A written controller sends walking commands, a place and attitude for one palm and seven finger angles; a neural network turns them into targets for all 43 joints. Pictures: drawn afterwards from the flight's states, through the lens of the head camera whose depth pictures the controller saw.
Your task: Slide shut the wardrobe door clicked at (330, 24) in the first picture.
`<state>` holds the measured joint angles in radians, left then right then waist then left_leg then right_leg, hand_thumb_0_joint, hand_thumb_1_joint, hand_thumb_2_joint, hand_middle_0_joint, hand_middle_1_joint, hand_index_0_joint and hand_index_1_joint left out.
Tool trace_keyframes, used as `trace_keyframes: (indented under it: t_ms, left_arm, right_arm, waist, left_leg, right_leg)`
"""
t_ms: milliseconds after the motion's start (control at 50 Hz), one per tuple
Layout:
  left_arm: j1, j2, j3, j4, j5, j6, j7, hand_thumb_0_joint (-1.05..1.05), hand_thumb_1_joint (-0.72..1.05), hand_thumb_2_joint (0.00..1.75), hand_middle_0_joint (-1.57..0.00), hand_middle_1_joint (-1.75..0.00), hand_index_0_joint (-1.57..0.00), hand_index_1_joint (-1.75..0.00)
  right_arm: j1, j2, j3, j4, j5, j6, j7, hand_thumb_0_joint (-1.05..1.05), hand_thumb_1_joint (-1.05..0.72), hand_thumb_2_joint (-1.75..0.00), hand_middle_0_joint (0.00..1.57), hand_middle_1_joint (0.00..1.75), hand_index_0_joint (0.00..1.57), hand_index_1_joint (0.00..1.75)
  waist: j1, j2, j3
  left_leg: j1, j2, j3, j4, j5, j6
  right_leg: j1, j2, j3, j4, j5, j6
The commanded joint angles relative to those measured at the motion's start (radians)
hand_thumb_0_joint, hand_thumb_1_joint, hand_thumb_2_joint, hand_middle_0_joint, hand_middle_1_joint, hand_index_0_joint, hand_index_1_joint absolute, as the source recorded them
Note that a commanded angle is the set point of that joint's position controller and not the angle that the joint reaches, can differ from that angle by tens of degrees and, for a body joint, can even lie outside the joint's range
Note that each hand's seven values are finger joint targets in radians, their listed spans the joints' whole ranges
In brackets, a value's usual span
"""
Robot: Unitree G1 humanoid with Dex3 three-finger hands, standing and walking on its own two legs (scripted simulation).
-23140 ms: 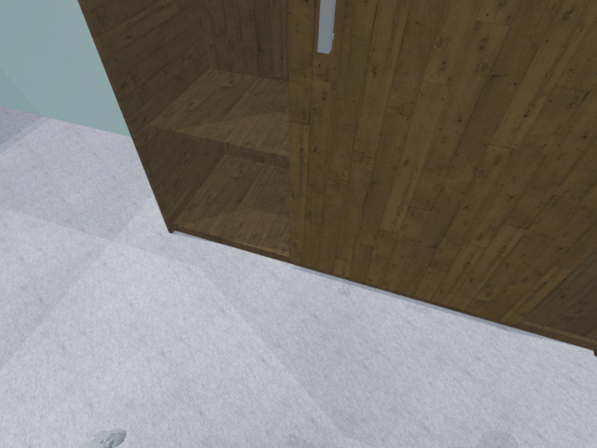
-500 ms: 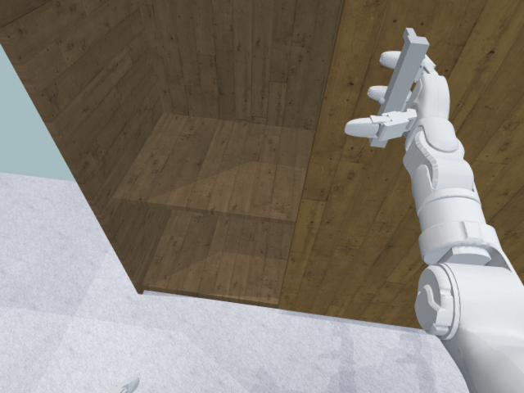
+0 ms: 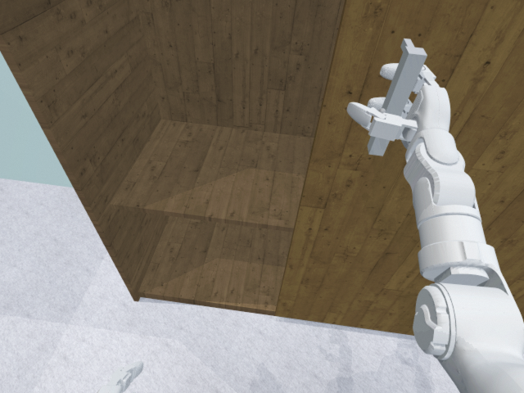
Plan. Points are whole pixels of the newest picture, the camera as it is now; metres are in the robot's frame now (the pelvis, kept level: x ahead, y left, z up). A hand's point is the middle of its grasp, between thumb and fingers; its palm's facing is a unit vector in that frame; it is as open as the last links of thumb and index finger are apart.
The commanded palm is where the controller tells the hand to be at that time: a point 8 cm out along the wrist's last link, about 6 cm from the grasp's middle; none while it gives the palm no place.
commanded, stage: grip the handle and tug to test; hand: right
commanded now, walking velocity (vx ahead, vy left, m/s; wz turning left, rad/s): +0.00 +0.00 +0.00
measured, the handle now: (390, 99) +0.51 -0.14 +0.23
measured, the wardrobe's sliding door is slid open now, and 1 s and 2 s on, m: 0.55 0.55 0.52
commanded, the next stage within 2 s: tug the door sideways, standing still in 0.98 s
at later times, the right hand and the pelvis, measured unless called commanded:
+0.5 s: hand (382, 111) +0.46 -0.12 +0.24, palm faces +0.08 +1.00 +0.01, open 5.9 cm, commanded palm +0.44 -0.15 +0.23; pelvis +0.00 +0.00 +0.00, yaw -1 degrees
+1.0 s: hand (382, 113) +0.45 -0.12 +0.24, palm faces +0.06 +1.00 +0.02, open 6.1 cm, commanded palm +0.41 -0.16 +0.23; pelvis +0.02 +0.00 +0.00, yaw +1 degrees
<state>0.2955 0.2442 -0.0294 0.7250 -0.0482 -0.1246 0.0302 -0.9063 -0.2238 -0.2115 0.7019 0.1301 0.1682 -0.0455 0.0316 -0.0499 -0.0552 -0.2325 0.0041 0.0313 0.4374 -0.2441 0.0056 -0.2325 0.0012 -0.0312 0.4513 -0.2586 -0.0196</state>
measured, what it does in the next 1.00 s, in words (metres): stands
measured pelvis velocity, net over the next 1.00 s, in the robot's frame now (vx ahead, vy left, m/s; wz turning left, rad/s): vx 0.02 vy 0.00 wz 0.02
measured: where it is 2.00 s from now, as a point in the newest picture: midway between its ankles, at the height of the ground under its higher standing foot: outside the picture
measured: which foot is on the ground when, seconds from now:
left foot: down 0.00-1.00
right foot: down 0.00-1.00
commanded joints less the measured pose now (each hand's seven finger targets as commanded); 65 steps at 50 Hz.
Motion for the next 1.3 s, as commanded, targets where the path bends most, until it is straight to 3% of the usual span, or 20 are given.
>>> trace_keyframes:
  t_ms: [0, 80, 140, 160, 240, 380, 500, 540, 660, 700, 740, 760, 940, 980, 1040, 1060, 1080, 1100, 1180, 1280]
  left_arm:
    - [-0.047, 0.121, 0.044, -0.122, 0.000, -0.041, 0.008, 0.00, 0.90, 0.90, -0.20, -0.30, -0.20, -0.30]
    - [-0.062, 0.116, 0.040, -0.127, -0.003, -0.027, 0.012, 0.00, 0.90, 0.90, -0.20, -0.30, -0.20, -0.30]
    - [-0.066, 0.116, 0.041, -0.130, -0.001, -0.025, 0.011, 0.00, 0.90, 0.90, -0.20, -0.30, -0.20, -0.30]
    - [-0.070, 0.112, 0.040, -0.136, -0.001, -0.026, 0.008, 0.00, 0.90, 0.90, -0.20, -0.30, -0.20, -0.30]
    - [-0.068, 0.119, 0.041, -0.128, 0.002, -0.017, 0.011, 0.00, 0.90, 0.90, -0.20, -0.30, -0.20, -0.30]
    - [-0.075, 0.112, 0.038, -0.124, -0.002, -0.010, 0.016, 0.00, 0.90, 0.90, -0.20, -0.30, -0.20, -0.30]
    - [-0.061, 0.115, 0.037, -0.111, 0.000, -0.012, 0.019, 0.00, 0.90, 0.90, -0.20, -0.30, -0.20, -0.30]
    - [-0.060, 0.119, 0.037, -0.111, 0.005, -0.014, 0.019, 0.00, 0.90, 0.90, -0.20, -0.30, -0.20, -0.30]
    - [-0.082, 0.109, 0.037, -0.139, 0.000, -0.022, 0.006, 0.00, 0.90, 0.90, -0.20, -0.30, -0.20, -0.30]
    - [-0.080, 0.113, 0.039, -0.139, -0.002, -0.022, 0.008, 0.00, 0.90, 0.90, -0.20, -0.30, -0.20, -0.30]
    - [-0.094, 0.117, 0.040, -0.150, 0.000, -0.019, 0.007, 0.00, 0.90, 0.90, -0.20, -0.30, -0.20, -0.30]
    - [-0.104, 0.111, 0.037, -0.159, -0.002, -0.019, 0.005, 0.00, 0.90, 0.90, -0.20, -0.30, -0.20, -0.30]
    - [-0.154, 0.113, 0.040, -0.196, -0.003, 0.011, -0.001, 0.00, 0.90, 0.90, -0.20, -0.30, -0.20, -0.30]
    - [-0.165, 0.104, 0.040, -0.208, -0.005, 0.015, -0.004, 0.00, 0.90, 0.90, -0.20, -0.30, -0.20, -0.30]
    - [-0.173, 0.108, 0.039, -0.208, -0.002, 0.029, -0.005, 0.00, 0.90, 0.90, -0.20, -0.30, -0.20, -0.30]
    - [-0.178, 0.106, 0.040, -0.214, -0.002, 0.029, -0.006, 0.00, 0.90, 0.90, -0.20, -0.30, -0.20, -0.30]
    - [-0.171, 0.114, 0.041, -0.196, -0.002, 0.037, 0.001, 0.00, 0.90, 0.90, -0.20, -0.30, -0.20, -0.30]
    - [-0.162, 0.117, 0.037, -0.189, 0.002, 0.043, 0.006, 0.00, 0.90, 0.90, -0.20, -0.30, -0.20, -0.30]
    - [-0.146, 0.104, 0.038, -0.156, 0.001, 0.044, 0.014, 0.00, 0.90, 0.90, -0.20, -0.30, -0.20, -0.30]
    - [-0.130, 0.095, 0.039, -0.132, 0.010, 0.044, 0.011, 0.00, 0.90, 0.90, -0.20, -0.30, -0.20, -0.30]
  right_arm:
    - [-0.552, -0.128, 0.004, -0.292, 0.010, -0.056, 0.027, 0.00, -0.57, -0.76, 0.42, 1.35, 0.42, 1.35]
    - [-0.537, -0.111, 0.020, -0.272, 0.010, -0.042, 0.034, 0.00, -0.76, -0.84, 0.44, 1.38, 0.44, 1.38]
    - [-0.541, -0.099, 0.033, -0.303, 0.006, -0.043, 0.028, 0.00, -0.90, -0.90, 0.45, 1.40, 0.45, 1.40]
    - [-0.549, -0.076, 0.055, -0.331, 0.008, -0.044, 0.029, 0.00, -0.90, -0.90, 0.45, 1.40, 0.45, 1.40]
    - [-0.523, -0.101, 0.025, -0.303, 0.018, -0.031, 0.029, 0.00, -0.90, -0.90, 0.45, 1.40, 0.45, 1.40]
    - [-0.555, -0.077, 0.054, -0.282, 0.007, -0.022, 0.025, 0.00, -0.90, -0.90, 0.45, 1.40, 0.45, 1.40]
    - [-0.605, -0.072, 0.067, -0.237, 0.004, -0.028, 0.022, 0.00, -0.90, -0.90, 0.45, 1.40, 0.45, 1.40]
    - [-0.583, -0.105, 0.034, -0.225, 0.002, -0.034, 0.018, 0.00, -0.90, -0.90, 0.45, 1.40, 0.45, 1.40]
    - [-0.498, -0.048, 0.067, -0.319, 0.019, -0.054, 0.031, 0.00, -0.90, -0.90, 0.45, 1.40, 0.45, 1.40]
    - [-0.479, -0.054, 0.058, -0.317, 0.025, -0.047, 0.036, 0.00, -0.90, -0.90, 0.45, 1.40, 0.45, 1.40]
    - [-0.426, -0.100, 0.018, -0.354, 0.023, -0.044, 0.034, 0.00, -0.90, -0.90, 0.45, 1.40, 0.45, 1.40]
    - [-0.415, -0.068, 0.042, -0.377, 0.025, -0.039, 0.038, 0.00, -0.90, -0.90, 0.45, 1.40, 0.45, 1.40]
    - [-0.196, -0.135, -0.036, -0.540, 0.033, 0.040, 0.042, 0.00, -0.90, -0.90, 0.45, 1.40, 0.45, 1.40]
    - [-0.210, -0.079, 0.017, -0.623, 0.033, 0.058, 0.043, 0.00, -0.90, -0.90, 0.45, 1.40, 0.45, 1.40]
    - [-0.147, -0.095, -0.003, -0.639, 0.033, 0.099, 0.033, 0.00, -0.90, -0.90, 0.45, 1.40, 0.45, 1.40]
    - [-0.162, -0.087, 0.000, -0.673, 0.037, 0.106, 0.032, 0.00, -0.90, -0.90, 0.45, 1.40, 0.45, 1.40]
    - [-0.198, -0.160, -0.047, -0.631, 0.030, 0.118, 0.026, 0.00, -0.90, -0.90, 0.45, 1.40, 0.45, 1.40]
    - [-0.254, -0.171, -0.047, -0.607, 0.023, 0.128, 0.023, 0.00, -0.90, -0.90, 0.45, 1.40, 0.45, 1.40]
    - [-0.414, -0.049, 0.058, -0.528, 0.019, 0.150, 0.005, 0.00, -0.90, -0.90, 0.45, 1.40, 0.45, 1.40]
    - [-0.503, 0.040, 0.126, -0.474, 0.012, 0.124, -0.020, 0.00, -0.90, -0.90, 0.45, 1.40, 0.45, 1.40]
  waist:
    - [0.013, 0.045, -0.357]
    - [0.017, 0.062, -0.311]
    - [0.013, 0.044, -0.340]
    - [0.016, 0.003, -0.364]
    - [0.011, 0.085, -0.344]
    - [0.021, 0.035, -0.323]
    - [0.036, 0.077, -0.305]
    - [0.020, 0.070, -0.310]
    - [0.005, 0.030, -0.354]
    - [0.007, 0.084, -0.336]
    - [-0.016, 0.067, -0.347]
    - [-0.014, 0.042, -0.354]
    - [-0.052, 0.074, -0.347]
    - [-0.041, 0.024, -0.368]
    - [-0.052, 0.055, -0.361]
    - [-0.045, 0.047, -0.377]
    - [-0.040, 0.076, -0.360]
    - [-0.031, 0.082, -0.346]
    - [0.015, 0.052, -0.316]
    - [0.033, 0.051, -0.358]
  left_leg:
    - [0.080, -0.023, 0.004, -0.018, 0.422, 0.023]
    - [0.078, -0.021, 0.006, -0.023, 0.416, 0.022]
    - [0.080, -0.021, 0.009, -0.017, 0.417, 0.026]
    - [0.080, -0.018, 0.006, -0.012, 0.441, 0.026]
    - [0.093, -0.021, 0.011, -0.017, 0.447, 0.023]
    - [0.061, -0.021, 0.008, -0.024, 0.409, 0.024]
    - [0.042, -0.022, 0.010, -0.032, 0.364, 0.022]
    - [0.061, -0.020, 0.009, -0.033, 0.362, 0.025]
    - [0.088, -0.022, 0.012, -0.024, 0.406, 0.027]
    - [0.091, -0.025, 0.013, -0.028, 0.413, 0.024]
    - [0.126, -0.023, 0.013, -0.025, 0.426, 0.028]
    - [0.124, -0.022, 0.013, -0.023, 0.429, 0.028]
    - [0.204, -0.020, 0.016, -0.018, 0.540, 0.025]
    - [0.189, -0.018, 0.015, -0.013, 0.570, 0.022]
    - [0.203, -0.019, 0.020, -0.011, 0.603, 0.021]
    - [0.207, -0.017, 0.017, -0.009, 0.624, 0.019]
    - [0.201, -0.019, 0.016, -0.014, 0.623, 0.018]
    - [0.197, -0.019, 0.014, -0.013, 0.630, 0.017]
    - [0.116, -0.020, 0.016, -0.014, 0.605, 0.015]
    - [0.086, -0.020, 0.018, -0.002, 0.579, 0.018]
  right_leg:
    - [0.216, -0.008, 0.030, 0.002, 0.424, -0.014]
    - [0.188, -0.006, 0.024, -0.002, 0.402, -0.018]
    - [0.216, -0.007, 0.032, 0.004, 0.432, -0.015]
    - [0.239, -0.006, 0.033, 0.008, 0.466, -0.012]
    - [0.218, -0.007, 0.034, 0.005, 0.457, -0.015]
    - [0.223, -0.006, 0.034, 0.002, 0.422, -0.014]
    - [0.207, -0.006, 0.042, -0.007, 0.372, -0.016]
    - [0.195, -0.002, 0.039, -0.008, 0.371, -0.017]
    - [0.233, -0.008, 0.042, -0.007, 0.439, -0.008]
    - [0.223, -0.011, 0.038, -0.012, 0.430, -0.012]
    - [0.216, -0.010, 0.034, -0.016, 0.447, -0.011]
    - [0.226, -0.009, 0.035, -0.018, 0.451, -0.009]
    - [0.217, -0.012, 0.014, -0.016, 0.552, -0.009]
    - [0.258, -0.016, 0.015, -0.008, 0.621, -0.005]
    - [0.255, -0.016, 0.012, -0.001, 0.660, -0.004]
    - [0.263, -0.014, 0.011, 0.000, 0.667, -0.005]
    - [0.252, -0.014, 0.009, 0.002, 0.639, -0.008]
    - [0.237, -0.008, 0.006, -0.001, 0.622, -0.012]
    - [0.253, -0.005, 0.012, 0.026, 0.621, -0.014]
    - [0.284, -0.001, 0.031, 0.040, 0.625, -0.009]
